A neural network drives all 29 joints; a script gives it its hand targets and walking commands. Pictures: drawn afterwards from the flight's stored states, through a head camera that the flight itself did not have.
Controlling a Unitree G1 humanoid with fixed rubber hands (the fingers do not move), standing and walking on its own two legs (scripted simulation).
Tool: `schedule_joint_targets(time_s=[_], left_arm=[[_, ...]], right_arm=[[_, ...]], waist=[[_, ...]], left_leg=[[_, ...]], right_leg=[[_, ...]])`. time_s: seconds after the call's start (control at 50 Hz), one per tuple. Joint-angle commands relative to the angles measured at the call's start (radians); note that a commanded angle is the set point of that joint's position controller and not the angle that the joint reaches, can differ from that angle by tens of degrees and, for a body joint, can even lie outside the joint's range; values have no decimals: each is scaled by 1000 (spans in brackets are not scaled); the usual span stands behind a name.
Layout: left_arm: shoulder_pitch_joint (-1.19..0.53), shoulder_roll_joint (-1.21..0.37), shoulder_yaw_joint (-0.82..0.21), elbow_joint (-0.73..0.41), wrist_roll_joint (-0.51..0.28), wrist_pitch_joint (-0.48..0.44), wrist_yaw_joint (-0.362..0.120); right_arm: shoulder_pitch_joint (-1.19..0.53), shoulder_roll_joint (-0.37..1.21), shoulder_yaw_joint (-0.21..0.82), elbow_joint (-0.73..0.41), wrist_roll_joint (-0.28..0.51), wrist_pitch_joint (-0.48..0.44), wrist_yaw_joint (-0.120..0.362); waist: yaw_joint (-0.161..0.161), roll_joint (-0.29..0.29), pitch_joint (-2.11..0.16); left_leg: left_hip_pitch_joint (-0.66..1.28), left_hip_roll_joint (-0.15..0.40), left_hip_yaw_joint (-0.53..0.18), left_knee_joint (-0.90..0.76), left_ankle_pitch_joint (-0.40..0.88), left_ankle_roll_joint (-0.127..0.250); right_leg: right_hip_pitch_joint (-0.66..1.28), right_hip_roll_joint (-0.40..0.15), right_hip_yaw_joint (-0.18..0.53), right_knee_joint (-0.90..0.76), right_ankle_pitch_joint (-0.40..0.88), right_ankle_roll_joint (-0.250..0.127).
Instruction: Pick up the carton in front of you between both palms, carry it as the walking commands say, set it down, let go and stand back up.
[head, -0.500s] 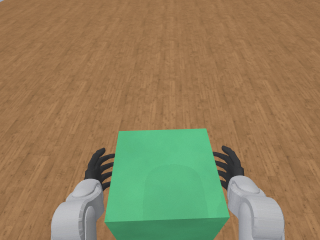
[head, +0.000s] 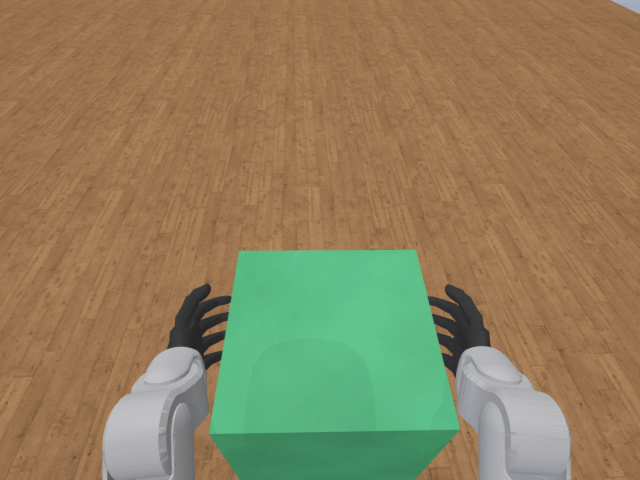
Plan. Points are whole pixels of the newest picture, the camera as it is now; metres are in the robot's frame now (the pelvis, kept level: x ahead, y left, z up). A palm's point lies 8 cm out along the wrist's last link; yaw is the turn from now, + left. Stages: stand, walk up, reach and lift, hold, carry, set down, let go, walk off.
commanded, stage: carry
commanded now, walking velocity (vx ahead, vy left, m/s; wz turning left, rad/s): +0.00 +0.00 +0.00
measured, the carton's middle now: (327, 376) +0.25 +0.00 +0.01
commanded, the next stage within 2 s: hold in 1.26 s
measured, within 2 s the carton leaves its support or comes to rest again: neither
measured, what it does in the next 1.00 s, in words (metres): shifts its weight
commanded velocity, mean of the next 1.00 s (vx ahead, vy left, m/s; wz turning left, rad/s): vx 0.00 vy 0.00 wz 0.00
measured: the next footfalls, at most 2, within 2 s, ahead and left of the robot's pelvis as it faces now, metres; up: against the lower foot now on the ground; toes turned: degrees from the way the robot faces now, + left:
none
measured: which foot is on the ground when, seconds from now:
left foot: down 0.00-1.00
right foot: down 0.00-1.00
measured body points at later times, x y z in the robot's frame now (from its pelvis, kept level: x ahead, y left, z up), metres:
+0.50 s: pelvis -0.02 -0.01 +0.00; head -0.05 -0.01 +0.45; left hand +0.22 +0.14 +0.08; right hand +0.22 -0.17 +0.08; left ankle +0.03 +0.09 -0.73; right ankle -0.12 -0.12 -0.73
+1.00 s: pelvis -0.05 -0.02 +0.00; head -0.07 -0.01 +0.45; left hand +0.23 +0.13 +0.03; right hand +0.22 -0.17 +0.03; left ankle +0.03 +0.09 -0.73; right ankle -0.12 -0.12 -0.73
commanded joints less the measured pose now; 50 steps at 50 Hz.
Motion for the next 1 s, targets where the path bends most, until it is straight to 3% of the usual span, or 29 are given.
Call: schedule_joint_targets(time_s=[0.0,0.18,0.38,0.5,0.64,0.98], left_arm=[[-303,-756,-624,-75,-272,-8,-111],[-338,-750,-620,-82,-275,-5,-112],[-342,-744,-619,-63,-266,2,-116],[-365,-742,-615,10,-237,-16,-153],[-427,-722,-576,131,-199,-102,-189],[-526,-717,-420,499,-60,-425,-254]], right_arm=[[-329,776,625,-86,268,2,115],[-352,771,623,-87,264,9,113],[-352,756,618,-74,254,17,118],[-376,744,613,-5,229,0,155],[-432,717,574,118,188,-88,194],[-532,720,411,487,58,-413,265]], waist=[[8,19,-270],[7,-4,-198],[7,17,-145],[7,17,-100],[6,22,-91],[6,32,-150]], left_leg=[[295,133,-128,54,741,9],[208,115,-111,62,502,-11],[212,127,-121,14,406,-13],[189,126,-133,-32,281,-18],[185,124,-143,-69,164,-25],[201,135,-141,-65,216,-27]], right_leg=[[-26,-64,18,13,617,6],[-7,-89,10,-2,670,-12],[-70,-77,15,-37,422,-33],[-112,-74,30,-75,282,-45],[-154,-71,44,-106,161,-62],[-146,-63,48,-77,177,-65]])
